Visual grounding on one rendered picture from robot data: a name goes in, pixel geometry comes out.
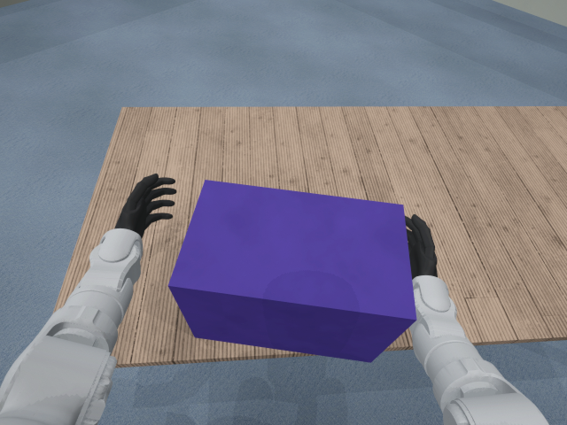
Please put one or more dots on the table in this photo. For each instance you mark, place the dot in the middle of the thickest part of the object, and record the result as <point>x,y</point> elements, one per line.
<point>489,181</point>

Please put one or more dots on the left robot upper arm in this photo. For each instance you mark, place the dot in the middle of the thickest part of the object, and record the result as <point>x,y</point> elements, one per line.
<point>62,383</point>

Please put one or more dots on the left robot hand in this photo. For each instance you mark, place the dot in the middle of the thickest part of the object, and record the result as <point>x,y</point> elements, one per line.
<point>135,214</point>

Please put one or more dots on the left robot forearm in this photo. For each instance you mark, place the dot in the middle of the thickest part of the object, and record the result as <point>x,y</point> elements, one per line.
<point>97,306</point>

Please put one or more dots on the right robot forearm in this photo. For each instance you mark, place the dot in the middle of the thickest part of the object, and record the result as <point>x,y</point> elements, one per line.
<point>448,357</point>

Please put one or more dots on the right robot hand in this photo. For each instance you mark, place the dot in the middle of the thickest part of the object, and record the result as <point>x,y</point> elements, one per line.
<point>423,259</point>

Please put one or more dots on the right robot upper arm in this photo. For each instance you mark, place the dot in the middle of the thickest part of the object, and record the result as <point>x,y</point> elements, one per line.
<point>500,409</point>

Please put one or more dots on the carton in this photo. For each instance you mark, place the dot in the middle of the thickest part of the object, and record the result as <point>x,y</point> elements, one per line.
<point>295,271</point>

